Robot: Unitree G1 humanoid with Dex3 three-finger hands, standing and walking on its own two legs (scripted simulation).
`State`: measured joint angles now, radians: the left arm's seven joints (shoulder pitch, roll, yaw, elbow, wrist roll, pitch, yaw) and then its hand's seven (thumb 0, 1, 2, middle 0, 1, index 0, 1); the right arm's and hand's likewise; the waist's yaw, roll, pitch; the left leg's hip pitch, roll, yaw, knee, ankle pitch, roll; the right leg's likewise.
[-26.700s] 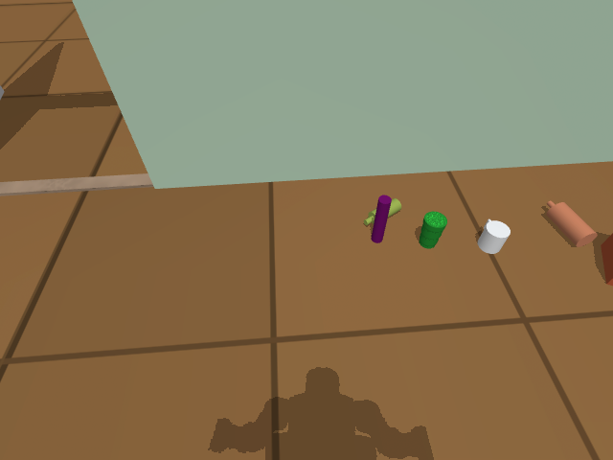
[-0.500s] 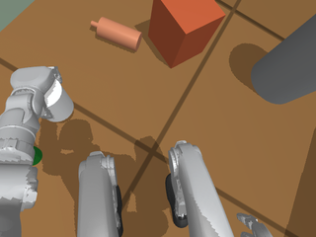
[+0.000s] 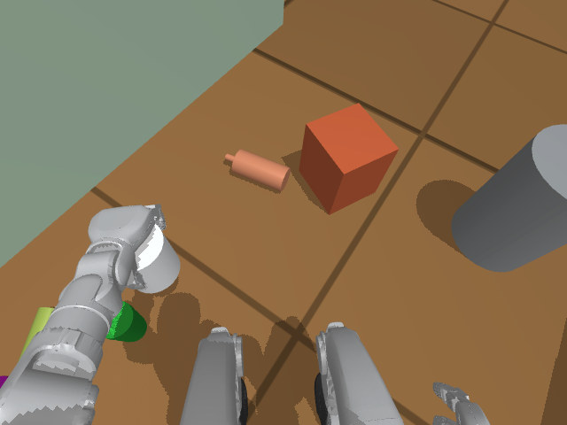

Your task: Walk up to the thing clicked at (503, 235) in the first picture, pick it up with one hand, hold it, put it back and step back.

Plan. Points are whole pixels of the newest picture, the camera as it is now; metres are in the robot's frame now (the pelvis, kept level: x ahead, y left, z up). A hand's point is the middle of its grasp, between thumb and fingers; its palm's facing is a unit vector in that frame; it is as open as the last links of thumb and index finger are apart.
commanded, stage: lift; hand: left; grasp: from above
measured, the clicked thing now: (138, 252) +0.41 +0.25 -0.13
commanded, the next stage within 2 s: hold in 0.70 s
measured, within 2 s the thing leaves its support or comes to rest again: neither
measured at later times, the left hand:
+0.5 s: hand (112, 232) +0.37 +0.22 +0.03, palm faces -0.45 -0.07 -0.89, open 11.6 cm
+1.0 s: hand (93, 203) +0.38 +0.22 +0.09, palm faces -0.45 -0.05 -0.89, open 11.6 cm
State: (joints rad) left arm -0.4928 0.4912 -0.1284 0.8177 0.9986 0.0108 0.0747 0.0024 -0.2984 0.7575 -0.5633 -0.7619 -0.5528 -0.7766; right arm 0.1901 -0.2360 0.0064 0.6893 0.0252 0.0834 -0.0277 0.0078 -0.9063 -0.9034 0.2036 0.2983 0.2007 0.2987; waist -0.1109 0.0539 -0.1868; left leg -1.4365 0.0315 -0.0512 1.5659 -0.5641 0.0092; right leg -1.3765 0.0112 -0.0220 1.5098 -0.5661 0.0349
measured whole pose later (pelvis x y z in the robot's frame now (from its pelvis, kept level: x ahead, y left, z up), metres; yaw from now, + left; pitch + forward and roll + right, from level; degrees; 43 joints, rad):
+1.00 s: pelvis +0.07 +0.00 +0.16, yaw +1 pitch +8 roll -1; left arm -0.32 0.37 -0.21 0.85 1.02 0.02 0.13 0.00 -0.28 0.72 -0.57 -0.74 -0.57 -0.74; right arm 0.25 -0.25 -0.05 0.74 0.04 0.03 -0.04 0.01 -0.91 -0.90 0.20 0.30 0.20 0.30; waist -0.05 0.03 -0.07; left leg -0.51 0.02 0.02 0.72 -0.35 0.00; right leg -0.49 -0.01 0.02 0.70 -0.35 0.03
